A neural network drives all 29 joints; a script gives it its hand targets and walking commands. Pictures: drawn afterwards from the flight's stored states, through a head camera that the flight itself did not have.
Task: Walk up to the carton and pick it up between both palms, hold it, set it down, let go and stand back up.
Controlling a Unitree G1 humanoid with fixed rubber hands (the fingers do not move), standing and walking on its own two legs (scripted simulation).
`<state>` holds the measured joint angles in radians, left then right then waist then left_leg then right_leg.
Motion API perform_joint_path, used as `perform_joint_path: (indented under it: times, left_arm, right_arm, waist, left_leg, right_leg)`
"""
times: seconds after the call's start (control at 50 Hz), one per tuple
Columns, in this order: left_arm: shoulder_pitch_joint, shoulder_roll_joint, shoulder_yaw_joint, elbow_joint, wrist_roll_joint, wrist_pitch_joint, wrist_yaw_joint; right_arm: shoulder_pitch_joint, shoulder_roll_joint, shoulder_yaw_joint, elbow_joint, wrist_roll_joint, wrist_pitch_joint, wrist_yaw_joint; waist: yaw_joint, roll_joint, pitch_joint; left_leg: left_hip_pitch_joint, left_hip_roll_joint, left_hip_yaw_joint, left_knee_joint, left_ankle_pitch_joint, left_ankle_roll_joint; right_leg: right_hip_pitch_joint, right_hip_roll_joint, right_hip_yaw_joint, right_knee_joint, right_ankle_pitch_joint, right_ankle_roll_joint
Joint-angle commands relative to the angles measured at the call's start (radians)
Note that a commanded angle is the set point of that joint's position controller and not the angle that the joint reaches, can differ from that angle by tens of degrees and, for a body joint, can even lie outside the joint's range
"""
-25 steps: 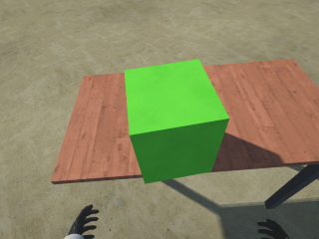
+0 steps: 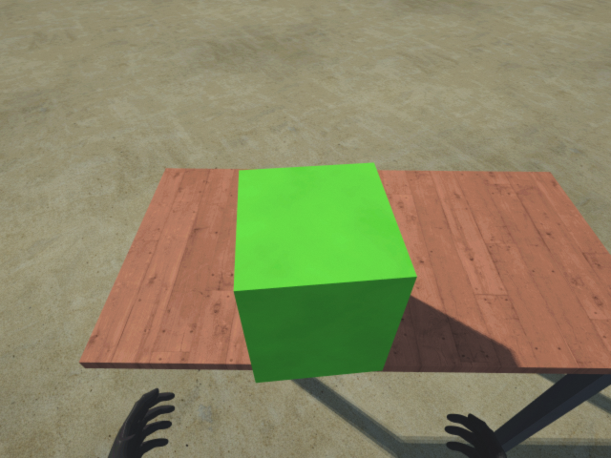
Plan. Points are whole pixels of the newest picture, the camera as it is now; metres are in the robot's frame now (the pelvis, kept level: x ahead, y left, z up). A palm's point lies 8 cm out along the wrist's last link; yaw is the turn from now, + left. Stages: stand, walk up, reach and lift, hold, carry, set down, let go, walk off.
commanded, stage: reach and lift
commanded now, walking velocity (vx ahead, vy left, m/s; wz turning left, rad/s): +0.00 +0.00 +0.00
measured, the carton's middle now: (313, 274) +0.39 +0.05 +0.02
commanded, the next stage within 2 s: none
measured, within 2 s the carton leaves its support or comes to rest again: neither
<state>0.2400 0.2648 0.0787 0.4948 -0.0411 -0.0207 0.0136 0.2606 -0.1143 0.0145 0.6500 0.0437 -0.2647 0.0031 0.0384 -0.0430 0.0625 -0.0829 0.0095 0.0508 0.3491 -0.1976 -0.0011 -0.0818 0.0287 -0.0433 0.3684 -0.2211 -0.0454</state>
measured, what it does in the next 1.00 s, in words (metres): stands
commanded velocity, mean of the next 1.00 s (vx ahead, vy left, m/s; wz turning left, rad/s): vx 0.00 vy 0.00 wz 0.00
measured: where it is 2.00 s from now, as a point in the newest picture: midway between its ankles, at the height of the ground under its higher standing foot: outside the picture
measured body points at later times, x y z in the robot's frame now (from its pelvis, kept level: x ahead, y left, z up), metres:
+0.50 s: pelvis +0.01 +0.01 +0.00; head -0.01 +0.03 +0.45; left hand +0.16 +0.25 -0.04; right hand +0.18 -0.18 -0.04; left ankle +0.00 +0.12 -0.75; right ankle -0.01 -0.08 -0.75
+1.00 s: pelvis +0.00 +0.01 +0.00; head -0.03 +0.03 +0.45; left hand +0.21 +0.25 +0.01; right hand +0.23 -0.17 +0.01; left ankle +0.00 +0.12 -0.75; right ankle -0.01 -0.08 -0.75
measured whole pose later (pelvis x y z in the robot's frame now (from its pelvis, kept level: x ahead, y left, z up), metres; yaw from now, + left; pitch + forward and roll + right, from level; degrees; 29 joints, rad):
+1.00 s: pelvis +0.00 +0.01 +0.00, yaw -1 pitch -4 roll +0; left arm 0.22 0.20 0.01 0.23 -0.15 -0.09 0.10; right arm 0.23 -0.17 0.06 0.31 0.23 -0.20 0.01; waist 0.07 -0.04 0.01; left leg -0.07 0.00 0.07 0.34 -0.19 0.01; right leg -0.07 0.02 -0.02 0.35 -0.21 -0.04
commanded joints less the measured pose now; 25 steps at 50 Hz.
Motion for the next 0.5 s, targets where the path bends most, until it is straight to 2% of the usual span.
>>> perform_joint_path:
  times: [0.0, 0.08, 0.18, 0.22, 0.32, 0.38, 0.48]
  left_arm:
    - [-0.058, 0.135, 0.029, -0.149, -0.017, -0.084, 0.0]
    - [-0.016, 0.12, 0.012, -0.162, -0.03, -0.129, -0.004]
    - [0.03, 0.096, 0.011, -0.19, -0.023, -0.172, 0.005]
    - [0.046, 0.081, 0.001, -0.208, -0.028, -0.189, 0.009]
    - [0.072, 0.055, -0.014, -0.233, -0.024, -0.228, 0.023]
    - [0.078, 0.051, -0.019, -0.261, -0.035, -0.26, 0.033]
    - [0.092, 0.035, -0.036, -0.274, -0.043, -0.304, 0.046]
  right_arm:
    - [-0.041, -0.094, -0.018, -0.122, 0.028, -0.064, -0.005]
    - [-0.022, -0.102, -0.009, -0.131, 0.06, -0.095, 0.0]
    - [-0.006, -0.116, 0.008, -0.153, 0.092, -0.117, 0.013]
    - [0.005, -0.12, 0.011, -0.168, 0.107, -0.128, 0.018]
    - [0.023, -0.133, 0.013, -0.19, 0.132, -0.148, 0.031]
    - [0.028, -0.129, 0.019, -0.232, 0.144, -0.166, 0.035]
    - [0.045, -0.125, 0.026, -0.259, 0.162, -0.19, 0.042]
  waist:
    - [-0.009, 0.038, -0.1]
    - [-0.006, 0.048, -0.098]
    - [0.013, 0.061, -0.081]
    - [0.008, 0.058, -0.082]
    - [0.016, 0.075, -0.063]
    - [0.02, 0.058, -0.071]
    - [0.021, 0.066, -0.052]
  left_leg:
    - [0.023, -0.025, 0.018, -0.022, 0.222, -0.007]
    - [0.061, -0.019, 0.004, -0.015, 0.316, -0.023]
    - [0.076, -0.015, -0.002, -0.015, 0.37, -0.031]
    - [0.082, -0.014, -0.006, -0.011, 0.389, -0.035]
    - [0.079, -0.01, -0.014, -0.012, 0.388, -0.039]
    - [0.061, -0.012, -0.015, -0.008, 0.375, -0.033]
    - [0.037, -0.013, -0.018, -0.006, 0.339, -0.034]
  right_leg:
    - [0.01, -0.055, 0.072, -0.086, 0.171, 0.038]
    - [-0.001, -0.04, 0.06, -0.098, 0.192, 0.026]
    - [-0.007, -0.031, 0.058, -0.112, 0.17, 0.008]
    - [-0.006, -0.027, 0.057, -0.116, 0.167, 0.004]
    - [-0.015, -0.022, 0.062, -0.121, 0.134, -0.01]
    - [-0.012, -0.026, 0.07, -0.116, 0.137, -0.008]
    - [-0.017, -0.026, 0.076, -0.11, 0.107, -0.015]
